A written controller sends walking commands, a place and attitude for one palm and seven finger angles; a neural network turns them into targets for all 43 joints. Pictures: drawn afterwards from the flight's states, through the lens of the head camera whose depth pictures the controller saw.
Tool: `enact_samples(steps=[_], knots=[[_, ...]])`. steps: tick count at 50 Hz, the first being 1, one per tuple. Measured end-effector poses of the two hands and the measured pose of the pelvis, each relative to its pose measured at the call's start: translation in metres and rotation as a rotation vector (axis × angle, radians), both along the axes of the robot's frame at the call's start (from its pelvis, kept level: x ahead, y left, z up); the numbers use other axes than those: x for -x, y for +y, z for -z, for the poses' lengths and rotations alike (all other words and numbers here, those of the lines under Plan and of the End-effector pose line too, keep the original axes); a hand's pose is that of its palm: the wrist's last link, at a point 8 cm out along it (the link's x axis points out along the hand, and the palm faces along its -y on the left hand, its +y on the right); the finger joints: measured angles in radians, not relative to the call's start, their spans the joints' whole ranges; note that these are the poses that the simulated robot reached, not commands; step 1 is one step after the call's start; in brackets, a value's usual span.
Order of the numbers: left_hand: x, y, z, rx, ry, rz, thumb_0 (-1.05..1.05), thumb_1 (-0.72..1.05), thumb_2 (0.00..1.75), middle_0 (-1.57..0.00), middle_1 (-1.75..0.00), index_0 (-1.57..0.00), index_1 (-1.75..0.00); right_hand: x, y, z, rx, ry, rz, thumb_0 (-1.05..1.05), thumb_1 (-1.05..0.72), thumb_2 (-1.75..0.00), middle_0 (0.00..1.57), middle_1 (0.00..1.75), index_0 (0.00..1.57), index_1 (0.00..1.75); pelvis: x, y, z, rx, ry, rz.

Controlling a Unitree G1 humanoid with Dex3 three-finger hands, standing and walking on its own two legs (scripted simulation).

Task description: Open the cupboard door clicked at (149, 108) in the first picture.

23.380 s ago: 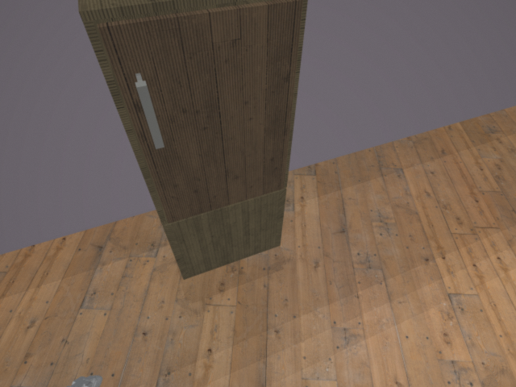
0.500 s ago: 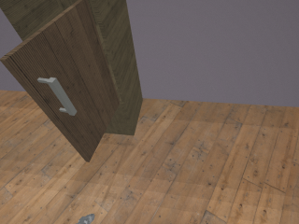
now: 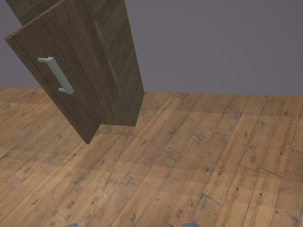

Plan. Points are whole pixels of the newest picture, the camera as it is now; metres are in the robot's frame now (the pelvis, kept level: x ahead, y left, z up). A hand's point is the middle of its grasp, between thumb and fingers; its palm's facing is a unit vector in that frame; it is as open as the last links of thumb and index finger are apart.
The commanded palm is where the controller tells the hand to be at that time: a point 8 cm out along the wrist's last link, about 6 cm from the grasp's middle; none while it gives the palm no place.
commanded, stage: relax the arm and regain balance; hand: left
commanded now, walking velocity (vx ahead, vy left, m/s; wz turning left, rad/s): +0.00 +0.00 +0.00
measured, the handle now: (56, 76) +0.59 +0.36 +0.09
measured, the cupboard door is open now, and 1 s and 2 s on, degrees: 83 83 83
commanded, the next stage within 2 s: stand and wait in 0.38 s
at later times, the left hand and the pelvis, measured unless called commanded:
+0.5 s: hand out of the picture +0.09 +0.14 -0.14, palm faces +0.02 -0.98 -0.18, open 16.1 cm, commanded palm none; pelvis -0.03 -0.02 +0.02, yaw -2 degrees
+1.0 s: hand out of the picture +0.11 +0.17 -0.15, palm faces +0.04 -0.98 -0.18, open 16.1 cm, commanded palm none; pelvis -0.01 +0.01 +0.02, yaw -2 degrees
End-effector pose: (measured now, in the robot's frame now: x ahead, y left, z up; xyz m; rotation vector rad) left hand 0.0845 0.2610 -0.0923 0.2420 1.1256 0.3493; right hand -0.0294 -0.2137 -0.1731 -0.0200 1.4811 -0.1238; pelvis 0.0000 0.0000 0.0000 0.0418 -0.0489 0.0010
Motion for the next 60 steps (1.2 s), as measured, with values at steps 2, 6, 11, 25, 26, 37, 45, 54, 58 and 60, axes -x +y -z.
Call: enact_samples(steps=[2, 6, 11, 25, 26, 37, 45, 54, 58, 60], knots=[[0.003, -0.002, -0.001, 0.001, 0.015, 0.025, 0.13, -0.52, 0.29, -0.16, -0.30, -0.16, -0.30, -0.004, -0.012, -0.011, 0.033, -0.046, 0.012, 0.01, -0.91, -0.89, 0.20, 0.30, 0.21, 0.30, 0.006, -0.002, -0.006, 0.000, 0.014, 0.009], [0.001, -0.010, 0.002, 0.026, 0.032, 0.102, 0.10, -0.52, 0.29, -0.16, -0.30, -0.16, -0.30, 0.001, -0.031, -0.028, 0.106, -0.107, 0.034, 0.00, -0.91, -0.89, 0.20, 0.30, 0.20, 0.30, 0.016, -0.001, -0.011, 0.016, 0.039, 0.034], [0.000, -0.027, 0.015, 0.101, 0.012, 0.115, 0.07, -0.50, 0.30, -0.16, -0.30, -0.16, -0.30, 0.030, -0.038, -0.033, 0.146, -0.066, 0.036, 0.00, -0.91, -0.89, 0.19, 0.30, 0.20, 0.30, 0.029, -0.006, -0.008, -0.025, 0.008, 0.056], [0.007, -0.070, 0.020, 0.189, 0.013, 0.135, 0.11, -0.48, 0.30, -0.16, -0.30, -0.16, -0.30, 0.034, -0.021, -0.035, 0.081, -0.037, 0.035, 0.00, -0.91, -0.89, 0.20, 0.30, 0.20, 0.30, 0.035, -0.016, -0.016, 0.034, 0.026, 0.043], [0.007, -0.070, 0.020, 0.195, 0.015, 0.137, 0.10, -0.48, 0.30, -0.16, -0.30, -0.16, -0.30, 0.036, -0.019, -0.036, 0.079, -0.031, 0.037, 0.00, -0.91, -0.89, 0.20, 0.30, 0.20, 0.30, 0.034, -0.015, -0.016, 0.035, 0.028, 0.045], [-0.003, -0.057, 0.024, 0.201, 0.024, 0.119, 0.10, -0.47, 0.30, -0.16, -0.30, -0.16, -0.30, 0.053, 0.008, -0.041, 0.063, 0.051, 0.056, 0.00, -0.91, -0.89, 0.20, 0.30, 0.20, 0.30, 0.023, -0.003, -0.018, 0.036, 0.029, 0.043], [-0.011, -0.043, 0.025, 0.188, 0.028, 0.111, 0.11, -0.47, 0.31, -0.16, -0.29, -0.15, -0.30, 0.039, 0.020, -0.040, 0.062, 0.038, 0.059, 0.00, -0.91, -0.89, 0.20, 0.30, 0.20, 0.30, 0.014, 0.005, -0.017, 0.037, 0.028, 0.044], [-0.018, -0.037, 0.026, 0.192, 0.025, 0.107, 0.11, -0.47, 0.31, -0.15, -0.29, -0.15, -0.30, 0.009, 0.023, -0.039, 0.072, -0.016, 0.042, 0.00, -0.91, -0.89, 0.20, 0.30, 0.20, 0.30, 0.005, 0.012, -0.017, 0.038, 0.028, 0.041], [-0.021, -0.036, 0.026, 0.197, 0.021, 0.105, 0.11, -0.47, 0.31, -0.15, -0.29, -0.15, -0.30, -0.003, 0.021, -0.040, 0.080, -0.037, 0.036, 0.00, -0.91, -0.89, 0.20, 0.30, 0.20, 0.30, 0.002, 0.013, -0.017, 0.039, 0.028, 0.040], [-0.022, -0.036, 0.027, 0.199, 0.020, 0.106, 0.11, -0.46, 0.31, -0.15, -0.29, -0.15, -0.30, -0.007, 0.020, -0.040, 0.085, -0.045, 0.033, 0.00, -0.91, -0.89, 0.20, 0.30, 0.20, 0.30, 0.001, 0.014, -0.017, 0.040, 0.028, 0.039]])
